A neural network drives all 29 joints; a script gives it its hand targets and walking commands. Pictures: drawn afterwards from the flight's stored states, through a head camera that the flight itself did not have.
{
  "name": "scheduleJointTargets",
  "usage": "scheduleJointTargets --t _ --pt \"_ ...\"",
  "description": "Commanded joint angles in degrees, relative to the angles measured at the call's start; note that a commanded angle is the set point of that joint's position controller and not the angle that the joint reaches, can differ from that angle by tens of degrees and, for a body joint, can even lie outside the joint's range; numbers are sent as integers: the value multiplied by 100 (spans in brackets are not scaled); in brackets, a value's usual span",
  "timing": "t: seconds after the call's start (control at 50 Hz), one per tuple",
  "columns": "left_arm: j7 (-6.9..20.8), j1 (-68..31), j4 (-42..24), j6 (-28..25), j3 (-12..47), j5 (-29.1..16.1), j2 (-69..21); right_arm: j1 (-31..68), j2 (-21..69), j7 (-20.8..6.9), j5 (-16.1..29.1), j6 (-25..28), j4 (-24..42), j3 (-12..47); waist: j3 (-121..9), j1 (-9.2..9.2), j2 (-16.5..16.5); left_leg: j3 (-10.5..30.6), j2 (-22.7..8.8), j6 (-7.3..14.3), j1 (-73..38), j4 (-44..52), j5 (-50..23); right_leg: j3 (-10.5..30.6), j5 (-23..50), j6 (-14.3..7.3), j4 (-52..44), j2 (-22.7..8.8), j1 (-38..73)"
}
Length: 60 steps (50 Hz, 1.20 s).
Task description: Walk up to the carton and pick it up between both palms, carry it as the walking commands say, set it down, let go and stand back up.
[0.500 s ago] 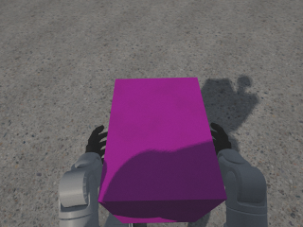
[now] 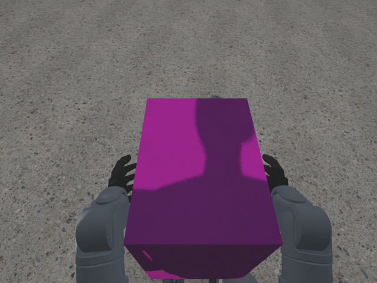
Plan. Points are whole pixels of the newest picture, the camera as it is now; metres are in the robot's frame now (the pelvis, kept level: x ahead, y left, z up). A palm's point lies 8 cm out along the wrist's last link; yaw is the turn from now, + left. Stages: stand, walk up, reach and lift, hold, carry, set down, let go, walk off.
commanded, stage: carry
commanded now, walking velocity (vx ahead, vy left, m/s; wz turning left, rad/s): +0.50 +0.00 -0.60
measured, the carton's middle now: (196, 193) +0.30 -0.01 +0.01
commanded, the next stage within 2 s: none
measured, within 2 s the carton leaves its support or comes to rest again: neither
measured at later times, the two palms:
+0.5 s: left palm (172, 84) +0.61 +0.04 +0.07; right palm (278, 102) +0.54 -0.25 +0.07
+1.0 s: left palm (191, 49) +0.79 -0.03 +0.08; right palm (282, 66) +0.69 -0.31 +0.08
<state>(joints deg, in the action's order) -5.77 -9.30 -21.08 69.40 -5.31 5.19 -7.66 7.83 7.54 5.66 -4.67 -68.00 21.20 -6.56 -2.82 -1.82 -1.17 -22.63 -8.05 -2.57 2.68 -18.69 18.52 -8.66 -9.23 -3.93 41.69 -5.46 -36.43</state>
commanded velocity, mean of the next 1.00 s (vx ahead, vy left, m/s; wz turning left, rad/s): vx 0.19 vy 0.00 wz -0.23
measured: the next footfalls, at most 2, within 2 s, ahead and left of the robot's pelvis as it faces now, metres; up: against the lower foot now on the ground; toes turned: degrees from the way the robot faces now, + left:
right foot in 0.10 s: +0.24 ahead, -0.11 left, +0.00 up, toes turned -11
left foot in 0.54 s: +0.57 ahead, +0.00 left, +0.00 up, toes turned -26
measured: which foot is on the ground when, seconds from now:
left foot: down 0.00-0.10, up 0.12-0.52, down 0.54-1.00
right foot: up 0.00-0.08, down 0.10-0.56, up 0.58-0.74, down 0.76-1.00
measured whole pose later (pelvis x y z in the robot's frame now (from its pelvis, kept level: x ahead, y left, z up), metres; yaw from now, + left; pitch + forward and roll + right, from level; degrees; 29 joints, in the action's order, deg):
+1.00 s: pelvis +0.49 -0.08 +0.00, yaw -19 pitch +5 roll +0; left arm -5.9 -10.1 -15.6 68.7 -6.3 5.2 -7.8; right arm 9.8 7.7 5.1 -6.0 -68.9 16.3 -7.8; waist -7.4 -0.3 0.3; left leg -12.6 -4.8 -1.0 15.6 -28.5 15.4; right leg -7.8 -15.9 -0.6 26.4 -1.5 -13.5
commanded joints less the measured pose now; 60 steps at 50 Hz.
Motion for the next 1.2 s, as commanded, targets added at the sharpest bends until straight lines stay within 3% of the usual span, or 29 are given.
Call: scheduleJointTargets --t 0.0,0.04,0.06,0.08,0.1,0.12,0.14,0.18,0.2,0.24,0.28,0.34,0.48,0.5,0.52,0.54,0.56,0.58,0.6,0.62,0.66,0.68,0.72,0.78,0.8,0.9,1.0,1.08,1.18 --pt "1326 -2618 -483 -160 4048 -2102 -4875 2701 4862 -1621 2201 -56 482 3995 -1080 54 1141 310 -1074 416 -908 2 -3914 -412 197 -142 -600 380 303" --pt "1319 -2585 -493 -143 4042 -2098 -4812 2657 4805 -1603 2177 -79 524 3992 -1348 105 1302 183 -1044 256 -1174 -874 -5198 -675 153 -200 -1003 807 894" --pt "1330 -2564 -479 -135 4028 -2093 -4806 2633 4785 -1589 2159 -85 532 3989 -1589 177 1301 52 -944 118 -1145 -1612 -5332 -811 283 -222 -1404 1030 1520" --pt "1352 -2562 -501 -123 4026 -2113 -4833 2565 4771 -1576 2121 -88 496 3984 -2027 315 1098 -61 -721 -59 -594 -2865 -4699 -709 474 -323 -1877 1137 2819" --pt "1388 -2462 -488 -112 4007 -2114 -4851 2627 4700 -1555 2041 -101 412 3936 -2069 516 535 340 -495 -161 1032 -4219 -2630 725 434 -574 -1931 330 4044" --pt "1407 -2515 -266 -171 4086 -2100 -4834 2606 4805 -1535 2034 -122 413 3964 -2460 289 -1226 874 298 -425 3305 -5714 1012 3723 1298 -1446 -2228 -1196 5552" --pt "1458 -2457 -284 -183 4099 -2179 -5045 2493 4936 -1489 1997 -104 268 3914 -2590 302 -832 1794 263 -296 4136 -6209 1321 3913 2260 -1603 -2212 -1229 5979" --pt "1524 -2606 -333 -274 4062 -2242 -5360 2650 5270 -1465 2020 -6 324 3966 -2475 285 -38 2253 -94 -114 4135 -5685 747 3039 3212 -1395 -2013 -1142 5456" --pt "1546 -2679 -382 -313 4105 -2329 -5498 2750 5466 -1457 2092 53 367 4030 -2399 286 38 2320 -202 -148 3939 -5143 542 2684 3141 -1261 -2126 -1037 5032" --pt "1577 -2826 -608 -387 4207 -2517 -5618 2757 5652 -1416 2175 174 504 4162 -2389 264 -97 2189 -96 -222 3505 -4237 510 2268 2776 -1093 -2283 -841 4551" --pt "1585 -2880 -858 -437 4315 -2594 -5490 2626 5666 -1341 2167 255 592 4208 -2342 258 -278 2018 65 -260 3422 -3705 549 2181 2559 -1116 -2371 -788 4397" --pt "1590 -2623 -932 -417 4292 -2512 -5277 2505 5552 -1268 2119 255 744 4298 -2151 265 -531 1775 205 -275 3218 -2875 -346 1848 2617 -926 -2376 -556 4189" --pt "1506 -2105 -600 -264 4093 -2154 -4978 2441 5140 -1432 2139 -4 539 4311 -1693 293 -633 1075 862 -251 2011 -589 -1747 1008 4548 -334 -1483 11 3926" --pt "1478 -2142 -512 -239 4063 -2107 -4948 2480 5125 -1476 2148 -45 437 4282 -1892 191 -496 986 816 -164 1159 -33 -2453 799 4229 -140 -960 141 3617" --pt "1455 -2146 -399 -210 4048 -2032 -4910 2490 5061 -1525 2150 -78 301 4214 -2246 89 -180 1535 148 40 -197 -133 -3607 724 3021 79 -205 281 2626" --pt "1452 -2115 -429 -191 4082 -2035 -4970 2466 4949 -1540 2144 -69 182 4056 -2773 112 973 3174 -1414 592 -1690 -665 -6541 567 131 302 1002 520 1354" --pt "1469 -2288 -461 -121 4054 -2066 -4881 2273 4936 -1527 2100 -90 -27 3911 -2862 109 1569 3729 -1872 1352 -2038 -832 -6960 826 -2209 373 1696 709 660" --pt "1491 -2443 -410 -126 4062 -2034 -4911 2169 5007 -1547 2017 -70 -175 3852 -2715 127 1153 3584 -1838 1396 -1417 -676 -6180 1000 -2340 246 1705 402 716" --pt "1512 -2671 -354 -159 4126 -2134 -5080 2226 5115 -1553 2011 -28 -207 3821 -2512 117 913 3238 -1639 1247 -1104 -450 -5442 982 -2254 213 1256 288 720" --pt "1515 -2889 -331 -181 4206 -2223 -5239 2368 5203 -1566 2033 4 -152 3838 -2278 150 845 2833 -1405 1039 -771 -268 -4730 924 -2200 222 471 167 837" --pt "1492 -2932 -315 -227 4278 -2287 -5321 2641 5248 -1577 2135 52 56 3905 -2204 196 1032 2171 -1052 840 -165 -125 -3947 497 -1889 266 -539 317 1557" --pt "1478 -2899 -320 -243 4290 -2286 -5326 2711 5212 -1580 2154 60 133 3924 -2277 191 1133 2044 -983 765 -104 -100 -3698 317 -1534 265 -881 404 1803" --pt "1457 -2800 -358 -260 4276 -2283 -5297 2778 5095 -1574 2135 61 274 3950 -2356 233 932 1795 -829 600 92 -135 -3172 133 -340 285 -1829 324 2429" --pt "1453 -2886 -470 -232 4220 -2272 -5202 2959 5016 -1580 2081 4 322 4043 -2230 205 332 1568 -398 261 564 -405 -1944 843 925 208 -2094 -466 2913" --pt "1458 -2914 -381 -223 4194 -2208 -5139 2954 5005 -1576 2056 -33 265 4040 -2101 147 3 1582 -273 161 527 -382 -1977 812 1482 171 -1894 -439 2885" --pt "1474 -2630 -26 -150 4042 -2175 -5136 2765 5052 -1568 2034 -130 -9 4008 -2313 164 146 1555 -333 60 306 -1021 -4030 615 3574 188 -1395 -399 3193" --pt "1511 -2790 38 -177 3980 -2214 -5194 2829 5203 -1547 2061 -97 -81 3994 -2233 144 -52 1425 -107 -32 692 -1191 -3593 637 4622 221 -1263 -413 3419" --pt "1503 -2813 -69 -197 3995 -2248 -5208 2978 5241 -1526 2120 -75 71 4043 -2216 157 -100 1362 4 -46 638 -803 -3455 539 4601 278 -1204 -356 3514" --pt "1495 -2776 -224 -190 4031 -2249 -5146 2828 5220 -1505 2106 -77 109 4039 -2274 134 432 1519 -273 113 -349 -1064 -5279 239 2946 466 -1555 -75 2701"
